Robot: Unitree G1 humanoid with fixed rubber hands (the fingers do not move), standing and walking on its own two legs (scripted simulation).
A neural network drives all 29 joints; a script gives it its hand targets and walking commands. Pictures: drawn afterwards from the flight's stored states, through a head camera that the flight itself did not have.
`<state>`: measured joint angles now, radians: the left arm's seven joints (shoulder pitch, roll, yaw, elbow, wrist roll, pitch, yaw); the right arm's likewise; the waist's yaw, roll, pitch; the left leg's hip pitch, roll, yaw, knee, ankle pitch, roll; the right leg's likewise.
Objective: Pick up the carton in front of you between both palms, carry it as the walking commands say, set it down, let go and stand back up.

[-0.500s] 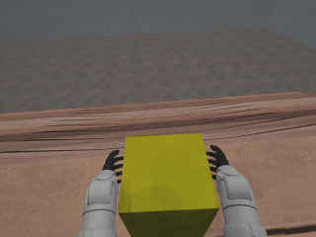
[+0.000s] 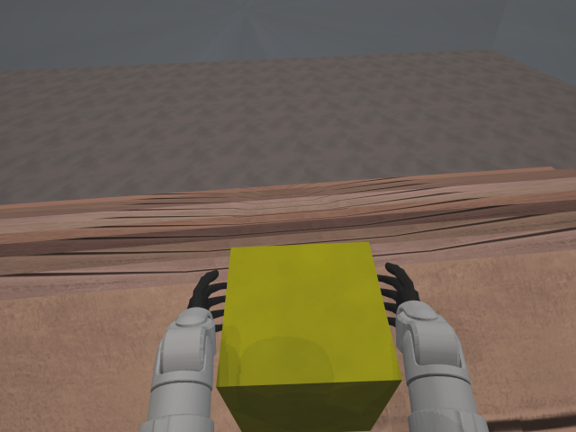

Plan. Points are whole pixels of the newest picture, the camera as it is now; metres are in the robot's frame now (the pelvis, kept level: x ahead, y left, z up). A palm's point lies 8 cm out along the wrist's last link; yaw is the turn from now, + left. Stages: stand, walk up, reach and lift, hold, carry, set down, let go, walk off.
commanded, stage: carry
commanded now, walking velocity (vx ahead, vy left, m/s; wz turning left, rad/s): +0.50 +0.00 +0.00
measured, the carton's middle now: (303, 343) +0.29 +0.00 -0.02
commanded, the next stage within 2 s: none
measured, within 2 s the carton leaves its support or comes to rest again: neither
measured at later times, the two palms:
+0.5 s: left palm (208, 249) +0.40 +0.16 +0.08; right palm (392, 244) +0.40 -0.14 +0.09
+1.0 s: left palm (238, 162) +0.68 +0.14 +0.08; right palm (371, 163) +0.66 -0.16 +0.09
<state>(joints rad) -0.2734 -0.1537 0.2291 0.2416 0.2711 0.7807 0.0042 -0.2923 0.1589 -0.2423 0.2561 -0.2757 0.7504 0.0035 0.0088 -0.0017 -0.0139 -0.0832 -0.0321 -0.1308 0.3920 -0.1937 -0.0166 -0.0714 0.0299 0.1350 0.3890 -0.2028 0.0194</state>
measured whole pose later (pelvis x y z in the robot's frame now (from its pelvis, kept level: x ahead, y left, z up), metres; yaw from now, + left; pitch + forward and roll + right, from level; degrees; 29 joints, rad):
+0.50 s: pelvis +0.15 +0.01 -0.01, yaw +0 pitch +6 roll -1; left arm -0.08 -0.13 0.05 -0.36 0.07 1.17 0.12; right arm -0.08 0.13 -0.12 -0.41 -0.05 1.17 -0.12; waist 0.01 0.00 -0.19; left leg -0.40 0.04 0.07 0.83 -0.52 0.00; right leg -0.27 -0.03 -0.13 0.48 -0.32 -0.02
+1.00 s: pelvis +0.43 +0.01 -0.02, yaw -4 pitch +4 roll -1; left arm -0.01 -0.13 0.06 -0.50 0.06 1.21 0.12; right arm -0.05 0.13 -0.06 -0.48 -0.04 1.21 -0.13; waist -0.03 0.04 -0.14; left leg 0.02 0.08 0.17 0.37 -0.45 -0.03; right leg -0.51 -0.03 -0.24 0.52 -0.14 -0.03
